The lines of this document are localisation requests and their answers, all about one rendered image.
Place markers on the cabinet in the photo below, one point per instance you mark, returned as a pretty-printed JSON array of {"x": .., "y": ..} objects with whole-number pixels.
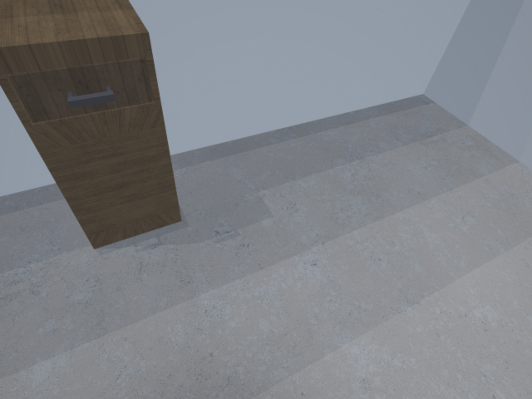
[{"x": 113, "y": 167}]

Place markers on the drawer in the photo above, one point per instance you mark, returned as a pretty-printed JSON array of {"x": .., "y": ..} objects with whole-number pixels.
[{"x": 44, "y": 93}]

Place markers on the handle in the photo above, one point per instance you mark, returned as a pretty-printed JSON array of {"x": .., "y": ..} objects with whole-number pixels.
[{"x": 90, "y": 99}]

